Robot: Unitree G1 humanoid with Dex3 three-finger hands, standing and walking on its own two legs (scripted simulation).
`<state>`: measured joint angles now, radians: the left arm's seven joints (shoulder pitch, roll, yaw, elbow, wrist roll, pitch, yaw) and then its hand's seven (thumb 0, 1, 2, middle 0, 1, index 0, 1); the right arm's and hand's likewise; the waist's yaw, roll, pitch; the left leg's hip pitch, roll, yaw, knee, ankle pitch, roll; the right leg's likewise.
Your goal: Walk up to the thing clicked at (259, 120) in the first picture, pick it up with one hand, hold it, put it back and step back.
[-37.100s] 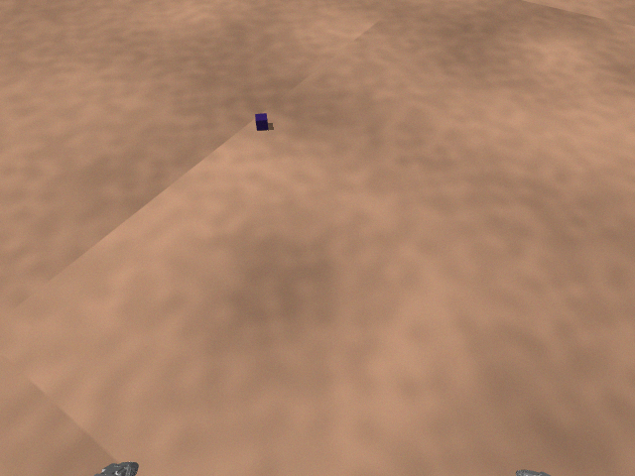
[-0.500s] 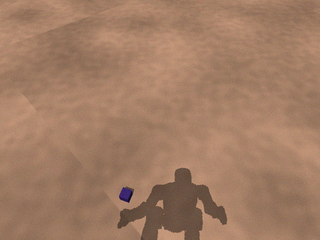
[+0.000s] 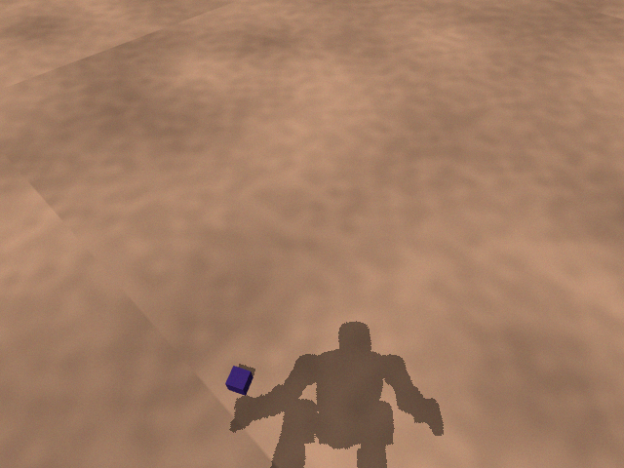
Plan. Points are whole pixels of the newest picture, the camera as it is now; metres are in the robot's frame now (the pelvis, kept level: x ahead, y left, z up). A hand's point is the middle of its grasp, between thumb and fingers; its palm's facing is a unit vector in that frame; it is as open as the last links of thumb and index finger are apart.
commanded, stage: stand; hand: left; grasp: from above
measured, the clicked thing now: (239, 380) +0.44 +0.25 -0.75
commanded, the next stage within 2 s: step back in 1.08 s
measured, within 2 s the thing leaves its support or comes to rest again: neither
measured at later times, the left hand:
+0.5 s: hand out of the picture +0.08 +0.24 -0.16, palm faces +0.01 -0.94 -0.33, open 7.4 cm
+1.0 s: hand out of the picture +0.09 +0.24 -0.15, palm faces -0.01 -0.94 -0.34, open 7.4 cm
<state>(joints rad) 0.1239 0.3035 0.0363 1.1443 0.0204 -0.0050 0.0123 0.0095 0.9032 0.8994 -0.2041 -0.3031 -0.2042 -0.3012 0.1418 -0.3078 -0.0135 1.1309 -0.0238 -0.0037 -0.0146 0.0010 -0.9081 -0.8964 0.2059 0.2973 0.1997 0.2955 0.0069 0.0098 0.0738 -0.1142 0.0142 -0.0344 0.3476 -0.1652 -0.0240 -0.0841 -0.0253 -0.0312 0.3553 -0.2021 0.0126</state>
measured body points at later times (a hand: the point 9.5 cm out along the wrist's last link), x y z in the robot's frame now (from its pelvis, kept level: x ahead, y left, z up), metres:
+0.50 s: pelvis +0.01 +0.00 +0.00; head +0.02 -0.01 +0.45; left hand +0.08 +0.29 -0.13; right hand +0.07 -0.30 -0.14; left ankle +0.02 +0.14 -0.75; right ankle +0.00 -0.13 -0.75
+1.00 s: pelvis +0.01 -0.01 +0.00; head +0.02 -0.01 +0.45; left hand +0.09 +0.29 -0.13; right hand +0.08 -0.31 -0.14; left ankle +0.02 +0.14 -0.75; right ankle +0.00 -0.13 -0.75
